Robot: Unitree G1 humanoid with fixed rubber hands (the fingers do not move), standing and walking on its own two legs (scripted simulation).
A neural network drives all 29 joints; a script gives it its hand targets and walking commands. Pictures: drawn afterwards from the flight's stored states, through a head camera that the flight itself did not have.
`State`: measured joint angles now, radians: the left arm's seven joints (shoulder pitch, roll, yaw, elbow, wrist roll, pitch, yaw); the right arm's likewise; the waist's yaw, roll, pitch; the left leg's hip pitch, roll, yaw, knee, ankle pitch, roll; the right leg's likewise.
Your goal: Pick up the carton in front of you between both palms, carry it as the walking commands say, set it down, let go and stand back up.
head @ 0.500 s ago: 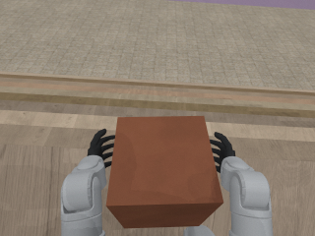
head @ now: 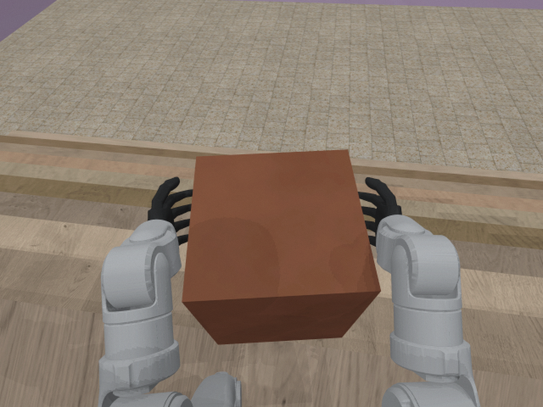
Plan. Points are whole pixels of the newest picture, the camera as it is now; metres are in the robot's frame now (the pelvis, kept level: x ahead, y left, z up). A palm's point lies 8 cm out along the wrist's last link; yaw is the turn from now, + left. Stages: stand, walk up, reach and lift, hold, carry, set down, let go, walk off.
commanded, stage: carry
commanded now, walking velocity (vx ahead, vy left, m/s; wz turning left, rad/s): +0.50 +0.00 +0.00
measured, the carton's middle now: (276, 256) +0.33 +0.01 +0.02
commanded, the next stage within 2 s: none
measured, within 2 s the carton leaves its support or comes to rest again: neither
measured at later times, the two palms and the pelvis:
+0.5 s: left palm (204, 95) +0.68 +0.16 +0.07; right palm (349, 100) +0.65 -0.14 +0.07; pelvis +0.31 +0.04 -0.01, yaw -2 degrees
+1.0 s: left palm (235, 99) +0.96 +0.14 -0.12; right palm (331, 95) +0.97 -0.16 -0.13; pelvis +0.62 -0.04 -0.24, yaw +2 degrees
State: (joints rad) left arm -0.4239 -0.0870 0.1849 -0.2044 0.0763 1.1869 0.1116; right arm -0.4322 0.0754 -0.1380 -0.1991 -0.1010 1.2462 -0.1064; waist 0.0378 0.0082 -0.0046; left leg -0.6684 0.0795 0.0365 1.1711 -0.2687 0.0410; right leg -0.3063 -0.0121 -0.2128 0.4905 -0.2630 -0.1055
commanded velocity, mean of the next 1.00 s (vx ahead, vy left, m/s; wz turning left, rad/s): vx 0.20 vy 0.00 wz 0.00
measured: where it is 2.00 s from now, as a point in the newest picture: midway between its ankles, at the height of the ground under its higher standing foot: (301, 226)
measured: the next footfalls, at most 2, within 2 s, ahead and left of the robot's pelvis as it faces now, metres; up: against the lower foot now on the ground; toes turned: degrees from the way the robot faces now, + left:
left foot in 0.24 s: +0.34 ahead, +0.08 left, +0.00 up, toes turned +4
right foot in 0.78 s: +0.61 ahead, -0.02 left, -0.18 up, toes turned -2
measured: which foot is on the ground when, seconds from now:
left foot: up 0.00-0.22, down 0.24-0.78, up 0.80-1.00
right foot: down 0.00-0.24, up 0.26-0.76, down 0.78-1.00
